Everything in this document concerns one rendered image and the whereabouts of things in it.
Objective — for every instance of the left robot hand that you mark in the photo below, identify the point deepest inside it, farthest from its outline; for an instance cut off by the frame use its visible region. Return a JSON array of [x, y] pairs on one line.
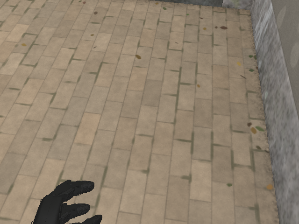
[[54, 210]]

